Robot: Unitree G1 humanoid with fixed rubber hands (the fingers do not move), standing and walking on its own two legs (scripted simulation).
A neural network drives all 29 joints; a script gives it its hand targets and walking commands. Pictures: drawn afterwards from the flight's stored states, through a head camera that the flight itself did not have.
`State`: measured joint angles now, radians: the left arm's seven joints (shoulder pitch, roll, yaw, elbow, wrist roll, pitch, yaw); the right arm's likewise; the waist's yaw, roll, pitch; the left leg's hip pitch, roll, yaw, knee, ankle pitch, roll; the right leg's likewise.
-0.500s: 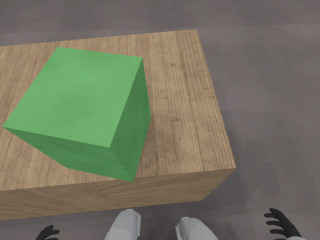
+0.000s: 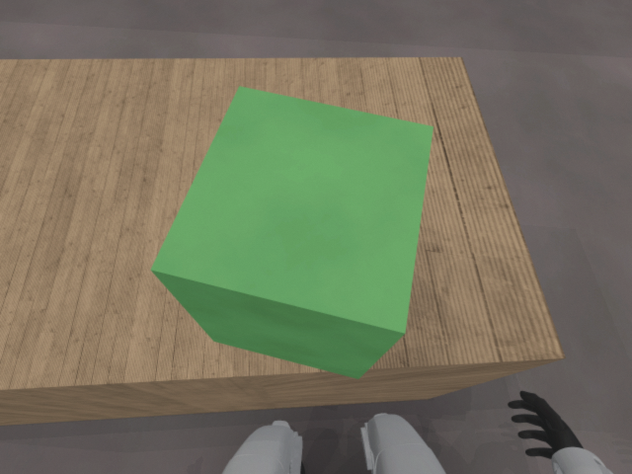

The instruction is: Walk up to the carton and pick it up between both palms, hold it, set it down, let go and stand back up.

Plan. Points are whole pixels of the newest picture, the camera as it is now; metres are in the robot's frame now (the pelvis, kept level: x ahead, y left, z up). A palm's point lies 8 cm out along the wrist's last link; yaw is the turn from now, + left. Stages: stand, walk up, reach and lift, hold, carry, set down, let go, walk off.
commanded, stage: walk up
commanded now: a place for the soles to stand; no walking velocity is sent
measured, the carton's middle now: (306, 250) +0.36 +0.01 +0.04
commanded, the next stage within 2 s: none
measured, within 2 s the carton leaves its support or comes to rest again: neither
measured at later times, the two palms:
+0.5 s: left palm out of the picture +0.08 +0.44 -0.16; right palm out of the picture +0.11 -0.16 -0.09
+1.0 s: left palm out of the picture +0.14 +0.41 -0.14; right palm out of the picture +0.04 -0.20 -0.09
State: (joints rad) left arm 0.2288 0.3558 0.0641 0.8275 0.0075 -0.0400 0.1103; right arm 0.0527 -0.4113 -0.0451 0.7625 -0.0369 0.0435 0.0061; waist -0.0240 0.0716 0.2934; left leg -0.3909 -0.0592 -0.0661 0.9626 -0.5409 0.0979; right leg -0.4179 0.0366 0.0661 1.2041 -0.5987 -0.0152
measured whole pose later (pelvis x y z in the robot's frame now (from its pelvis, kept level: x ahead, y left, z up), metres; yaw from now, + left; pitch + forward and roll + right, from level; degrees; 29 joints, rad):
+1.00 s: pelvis +0.00 +0.10 +0.00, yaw +4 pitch -1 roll +0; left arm -0.04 0.41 0.07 0.82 0.02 0.09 -0.03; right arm 0.32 -0.32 -0.05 0.77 -0.04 -0.05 -0.16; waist 0.00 -0.07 0.31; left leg -0.30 -0.07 -0.20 0.96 -0.59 0.00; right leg -0.51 0.08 0.09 0.88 -0.35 -0.05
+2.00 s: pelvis -0.18 -0.05 +0.02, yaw -2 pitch -4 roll +3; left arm 0.30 0.33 0.12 0.82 0.03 -0.03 0.03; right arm 0.22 -0.37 -0.05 0.77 -0.04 0.01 -0.04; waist 0.00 -0.01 0.12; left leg -0.52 -0.01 -0.16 1.20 -0.42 -0.02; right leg -0.30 0.09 0.04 0.75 -0.38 -0.07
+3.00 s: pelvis -0.26 +0.08 +0.01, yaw -3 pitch -7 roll -2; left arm 0.38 0.38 0.09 0.83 0.03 0.00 -0.03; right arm 0.39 -0.38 -0.05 0.77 -0.04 -0.03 0.01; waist 0.00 0.03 0.03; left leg -0.31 -0.04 -0.08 0.81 -0.41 0.02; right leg -0.31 0.03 0.05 0.79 -0.41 -0.03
